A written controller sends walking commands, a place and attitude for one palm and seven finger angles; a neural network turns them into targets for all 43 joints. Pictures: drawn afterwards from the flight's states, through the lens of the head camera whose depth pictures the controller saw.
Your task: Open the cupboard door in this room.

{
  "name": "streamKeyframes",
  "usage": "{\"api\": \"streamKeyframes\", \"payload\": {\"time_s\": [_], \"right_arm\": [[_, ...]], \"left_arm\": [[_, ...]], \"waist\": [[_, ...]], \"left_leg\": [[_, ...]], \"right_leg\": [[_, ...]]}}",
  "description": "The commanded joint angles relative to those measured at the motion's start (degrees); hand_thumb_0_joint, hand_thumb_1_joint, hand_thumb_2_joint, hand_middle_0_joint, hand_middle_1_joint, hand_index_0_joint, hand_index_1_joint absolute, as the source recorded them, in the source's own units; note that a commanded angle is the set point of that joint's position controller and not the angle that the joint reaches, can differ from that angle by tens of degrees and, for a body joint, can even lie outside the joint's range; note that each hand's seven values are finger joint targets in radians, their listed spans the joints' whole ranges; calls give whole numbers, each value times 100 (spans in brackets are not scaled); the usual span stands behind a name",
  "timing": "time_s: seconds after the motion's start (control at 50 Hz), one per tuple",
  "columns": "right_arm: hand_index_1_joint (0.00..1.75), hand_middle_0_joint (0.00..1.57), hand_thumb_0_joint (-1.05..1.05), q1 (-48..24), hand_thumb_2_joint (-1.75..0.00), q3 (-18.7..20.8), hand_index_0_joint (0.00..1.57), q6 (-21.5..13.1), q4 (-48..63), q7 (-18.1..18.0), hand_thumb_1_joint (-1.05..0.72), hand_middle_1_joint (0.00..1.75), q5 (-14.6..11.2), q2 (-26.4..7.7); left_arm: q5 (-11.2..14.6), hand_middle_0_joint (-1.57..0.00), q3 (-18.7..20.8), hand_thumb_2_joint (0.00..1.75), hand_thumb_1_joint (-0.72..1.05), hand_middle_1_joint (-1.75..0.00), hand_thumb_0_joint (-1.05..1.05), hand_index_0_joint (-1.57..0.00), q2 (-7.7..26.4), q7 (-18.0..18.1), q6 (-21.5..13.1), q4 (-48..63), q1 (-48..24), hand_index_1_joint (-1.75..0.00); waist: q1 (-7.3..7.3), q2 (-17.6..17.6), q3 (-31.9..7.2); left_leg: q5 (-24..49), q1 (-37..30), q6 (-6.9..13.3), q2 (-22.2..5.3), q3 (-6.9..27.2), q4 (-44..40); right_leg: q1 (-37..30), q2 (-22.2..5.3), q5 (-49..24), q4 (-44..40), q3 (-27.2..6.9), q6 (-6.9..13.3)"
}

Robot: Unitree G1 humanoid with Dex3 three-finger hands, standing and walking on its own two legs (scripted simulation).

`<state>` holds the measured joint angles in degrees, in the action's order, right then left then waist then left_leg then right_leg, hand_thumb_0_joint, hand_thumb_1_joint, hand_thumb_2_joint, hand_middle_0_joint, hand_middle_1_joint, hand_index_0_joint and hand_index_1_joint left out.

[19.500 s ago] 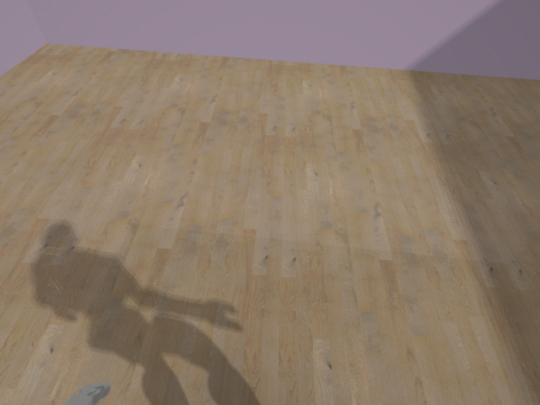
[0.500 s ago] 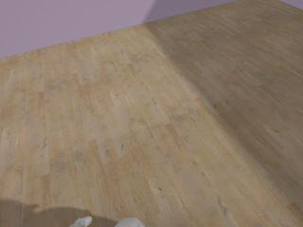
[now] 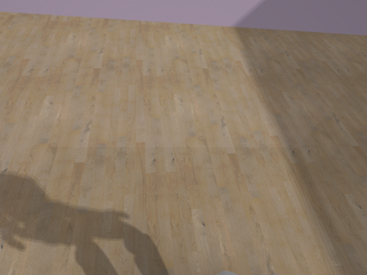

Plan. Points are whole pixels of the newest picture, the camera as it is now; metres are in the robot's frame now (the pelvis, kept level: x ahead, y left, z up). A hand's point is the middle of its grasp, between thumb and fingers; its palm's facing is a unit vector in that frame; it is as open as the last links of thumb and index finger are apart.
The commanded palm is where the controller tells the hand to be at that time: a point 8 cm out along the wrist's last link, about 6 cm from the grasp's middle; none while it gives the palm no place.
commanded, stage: turn or walk to find it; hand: left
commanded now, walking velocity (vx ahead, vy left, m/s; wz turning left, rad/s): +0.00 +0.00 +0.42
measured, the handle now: out of the picture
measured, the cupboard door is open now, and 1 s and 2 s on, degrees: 0 0 0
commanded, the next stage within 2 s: stand and wait in 1.10 s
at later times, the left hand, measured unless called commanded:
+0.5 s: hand out of the picture +0.06 +0.16 -0.14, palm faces +0.19 -0.94 -0.27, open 7.4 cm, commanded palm none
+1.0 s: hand out of the picture -0.15 +0.18 -0.19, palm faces +0.47 -0.85 -0.24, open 7.4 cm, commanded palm none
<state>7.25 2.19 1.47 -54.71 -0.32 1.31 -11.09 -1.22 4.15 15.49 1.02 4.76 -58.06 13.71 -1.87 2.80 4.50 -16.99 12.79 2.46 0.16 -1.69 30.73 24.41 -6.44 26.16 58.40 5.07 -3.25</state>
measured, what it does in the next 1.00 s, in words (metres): steps on the spot, turning left: right foot, then left foot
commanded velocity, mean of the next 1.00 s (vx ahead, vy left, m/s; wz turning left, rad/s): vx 0.00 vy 0.00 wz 0.42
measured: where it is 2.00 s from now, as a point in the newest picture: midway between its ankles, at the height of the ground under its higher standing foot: outside the picture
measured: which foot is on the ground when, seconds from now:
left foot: down 0.00-0.42, up 0.44-0.88, down 0.90-1.00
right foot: up 0.00-0.40, down 0.42-0.92, up 0.94-1.00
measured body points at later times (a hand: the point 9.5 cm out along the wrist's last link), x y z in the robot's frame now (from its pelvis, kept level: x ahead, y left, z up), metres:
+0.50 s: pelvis -0.03 -0.05 +0.00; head +0.01 -0.08 +0.45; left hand +0.05 +0.21 -0.12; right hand +0.03 -0.29 -0.17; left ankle -0.03 +0.08 -0.69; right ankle -0.01 -0.15 -0.74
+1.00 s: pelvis -0.07 -0.02 -0.01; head -0.05 +0.03 +0.44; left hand -0.18 +0.23 -0.17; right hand +0.14 -0.20 -0.13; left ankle -0.12 +0.07 -0.74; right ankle -0.02 -0.15 -0.69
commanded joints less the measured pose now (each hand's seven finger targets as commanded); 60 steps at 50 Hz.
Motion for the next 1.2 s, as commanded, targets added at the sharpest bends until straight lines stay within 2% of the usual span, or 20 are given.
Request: {"api": "streamKeyframes", "payload": {"time_s": [0.0,0.2,0.28,0.34,0.36,0.38,0.4,0.42,0.48,0.52,0.6,0.78,0.84,0.86,0.88,0.9,0.92,0.94,1.02,1.18], "right_arm": [[30,20,0,292,-90,257,20,-131,234,-100,-90,30,-39,-1159],[30,20,0,783,-90,355,20,-101,172,-82,-90,30,8,-1107],[30,20,0,660,-90,385,20,-57,216,-71,-90,30,30,-1133],[30,20,0,510,-90,400,20,-38,269,-48,-90,30,-2,-1097],[30,20,0,510,-90,391,20,-39,277,-32,-90,30,-42,-972],[30,20,0,590,-90,351,20,-46,314,6,-90,30,-94,-674],[30,20,0,504,-90,320,20,-48,473,2,-90,30,-77,-479],[30,20,0,399,-90,407,20,22,465,1,-90,30,-25,-770],[30,20,0,763,-90,451,20,193,113,80,-90,30,10,-697],[30,20,0,918,-90,406,20,204,11,113,-90,30,15,-603],[30,20,0,715,-90,386,20,214,34,110,-90,30,3,-615],[30,20,0,-13,-90,214,20,68,264,87,-90,30,-93,-473],[30,20,0,369,-90,208,20,-9,182,72,-90,30,-94,-548],[30,20,0,578,-90,234,20,-55,121,83,-90,30,-87,-725],[30,20,0,713,-90,336,20,-114,131,73,-90,30,-54,-1176],[30,20,0,941,-90,453,20,-92,118,27,-90,30,-39,-1655],[30,20,0,1007,-90,434,20,-30,55,14,-90,30,-23,-1676],[30,20,0,800,-90,382,20,-60,43,-58,-90,30,2,-1453],[30,20,0,204,-90,250,20,-109,243,-104,-90,30,-23,-1154],[30,20,0,669,-90,322,20,-123,197,-80,-90,30,-16,-1125]], "left_arm": [[18,-20,54,90,90,-30,0,-20,354,-57,-269,426,-196,-30],[60,-20,-9,90,90,-30,0,-20,215,16,-284,765,-802,-30],[91,-20,-28,90,90,-30,0,-20,130,21,-328,802,-707,-30],[116,-20,-6,90,90,-30,0,-20,174,43,-390,690,-189,-30],[101,-20,18,90,90,-30,0,-20,300,64,-439,643,-17,-30],[30,-20,93,90,90,-30,0,-20,691,98,-501,632,125,-30],[-23,-20,164,90,90,-30,0,-20,1055,116,-516,683,162,-30],[20,-20,122,90,90,-30,0,-20,1005,118,-484,771,102,-30],[52,-20,51,90,90,-30,0,-20,510,128,-479,963,-796,-30],[41,-20,6,90,90,-30,0,-20,353,98,-540,965,-693,-30],[27,-20,27,90,90,-30,0,-20,415,99,-565,821,-235,-30],[-69,-20,167,90,90,-30,0,-20,804,67,-503,530,323,-30],[-26,-20,180,90,90,-30,0,-20,865,54,-462,509,159,-30],[29,-20,163,90,90,-30,0,-20,797,44,-428,524,101,-30],[67,-20,116,90,90,-30,0,-20,506,33,-384,609,175,-30],[52,-20,-17,90,90,-30,0,-20,141,20,-340,802,-13,-30],[30,-20,-4,90,90,-30,0,-20,295,46,-278,828,-254,-30],[11,-20,10,90,90,-30,0,-20,246,64,-214,715,-416,-30],[29,-20,60,90,90,-30,0,-20,341,-47,-259,462,-198,-30],[39,-20,9,90,90,-30,0,-20,294,-4,-275,663,-572,-30]], "waist": [[191,-1034,-457],[428,-1093,-540],[356,-1188,-651],[91,-1055,-876],[12,-777,-913],[-57,301,-1030],[-121,1424,-766],[-108,898,-643],[370,456,-42],[381,509,-57],[206,666,-145],[-142,973,-589],[130,828,-831],[281,383,-940],[357,-950,-1071],[505,-2179,-911],[575,-1599,-812],[524,-1859,-558],[184,-1191,-365],[362,-1015,-510]], "left_leg": [[2709,-765,471,-1288,1241,-1309],[2775,-840,806,-1393,2030,-1165],[2853,-461,763,-1223,2259,-973],[2383,122,522,-946,2207,-648],[1774,645,273,-691,2064,-373],[561,1543,-77,-186,1512,368],[-1484,2253,-405,484,596,1642],[-1643,1983,-382,265,750,2643],[-749,1882,-444,-27,707,3819],[-321,1912,-541,-40,538,3996],[-233,1995,-679,-175,451,3831],[-1074,1118,-598,-170,-131,1346],[-66,149,-510,-66,-322,-60],[730,-549,-444,-181,-188,-775],[1658,-1375,-109,-1172,1096,-1176],[3535,-1482,498,-2282,2312,-1227],[3374,-1018,816,-2432,2000,-1133],[3153,-645,646,-2048,1822,-1324],[2985,-626,512,-1367,1218,-1213],[2819,-860,722,-1372,1742,-1213]], "right_leg": [[740,17,-478,657,-368,-145],[472,174,-44,-437,-483,-212],[-259,410,-31,-1532,-374,-99],[-1354,494,-1019,-2946,-279,-30],[-2057,298,-1543,-3690,-389,2],[-2883,-678,-1535,-4155,-1278,273],[-2734,-1974,-2193,-4257,-2472,918],[-1845,-2151,-2313,-4271,-2288,1267],[-983,-1336,-1404,-4378,-1297,990],[-1127,-1028,-1919,-4251,-703,835],[-1510,-1133,-2119,-4210,-551,898],[-2166,-1452,-3710,-3515,-360,1176],[-1840,-1323,-3546,-2949,1,814],[-1395,-1159,-3085,-2454,245,536],[-274,-596,-1487,-1442,517,176],[790,-57,1090,-480,384,-116],[554,-113,1068,50,-52,-11],[603,-158,716,205,-311,-39],[665,-9,-288,652,-338,-117],[620,100,-257,-21,-450,-220]]}}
